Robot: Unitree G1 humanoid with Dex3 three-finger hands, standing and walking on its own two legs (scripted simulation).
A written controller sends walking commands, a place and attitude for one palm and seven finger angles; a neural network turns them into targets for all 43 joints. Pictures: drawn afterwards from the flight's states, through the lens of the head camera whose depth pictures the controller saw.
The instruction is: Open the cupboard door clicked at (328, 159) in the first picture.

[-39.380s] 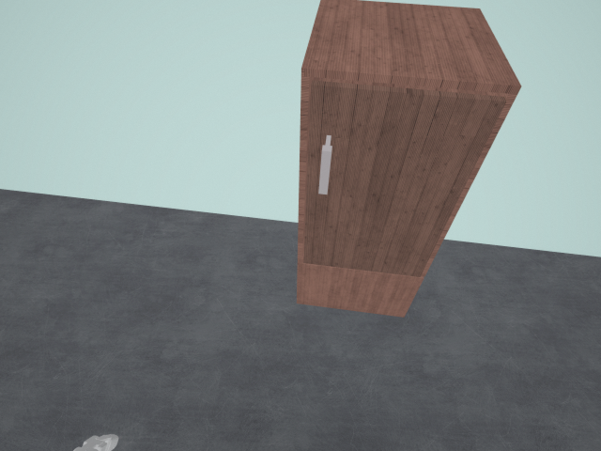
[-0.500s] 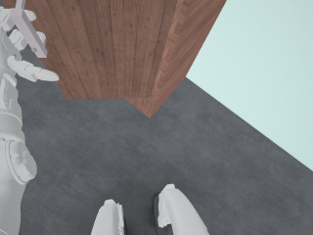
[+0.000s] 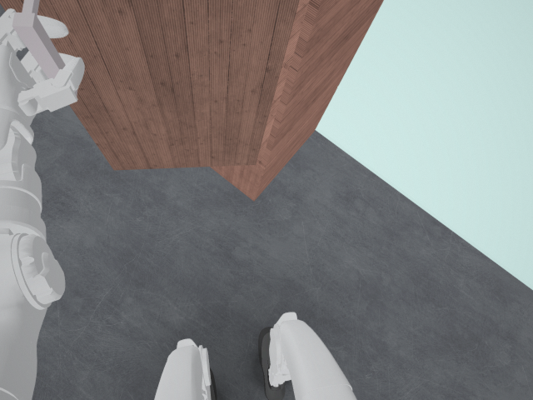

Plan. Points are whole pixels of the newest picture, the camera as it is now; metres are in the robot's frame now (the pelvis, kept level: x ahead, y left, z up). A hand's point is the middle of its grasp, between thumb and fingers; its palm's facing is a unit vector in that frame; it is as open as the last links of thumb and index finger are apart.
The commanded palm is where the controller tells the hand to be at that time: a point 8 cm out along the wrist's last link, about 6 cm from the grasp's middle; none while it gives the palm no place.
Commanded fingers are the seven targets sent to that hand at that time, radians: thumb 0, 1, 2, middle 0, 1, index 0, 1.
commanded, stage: close the thumb around the handle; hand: left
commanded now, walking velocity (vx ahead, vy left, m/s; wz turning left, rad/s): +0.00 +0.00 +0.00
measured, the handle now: (51, 48) +0.59 +0.23 +0.06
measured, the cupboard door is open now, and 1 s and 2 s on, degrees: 44 76 92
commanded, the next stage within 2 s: pull the door open along its arc in 0.16 s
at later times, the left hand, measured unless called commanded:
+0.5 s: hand (71, 92) +0.52 +0.20 +0.05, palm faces +0.00 -1.00 -0.03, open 5.6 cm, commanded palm +0.48 +0.24 +0.05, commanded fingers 0.00 0.90 0.90 -0.40 -1.35 -0.40 -1.35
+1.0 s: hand (132, 195) +0.38 +0.13 +0.05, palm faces +0.38 -0.92 +0.00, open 6.1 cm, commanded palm +0.31 +0.19 +0.05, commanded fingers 0.00 0.90 0.90 -0.40 -1.35 -0.40 -1.35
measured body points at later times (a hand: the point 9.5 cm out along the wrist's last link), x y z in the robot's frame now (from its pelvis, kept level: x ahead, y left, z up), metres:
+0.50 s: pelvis +0.00 +0.00 +0.01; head +0.18 +0.02 +0.42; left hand +0.52 +0.25 +0.05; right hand +0.00 -0.26 -0.10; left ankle -0.03 +0.08 -0.64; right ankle +0.05 -0.12 -0.64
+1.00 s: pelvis +0.02 -0.01 +0.02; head +0.12 -0.01 +0.46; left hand +0.35 +0.17 +0.05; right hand +0.18 -0.23 -0.09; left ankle -0.03 +0.08 -0.64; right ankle +0.05 -0.12 -0.64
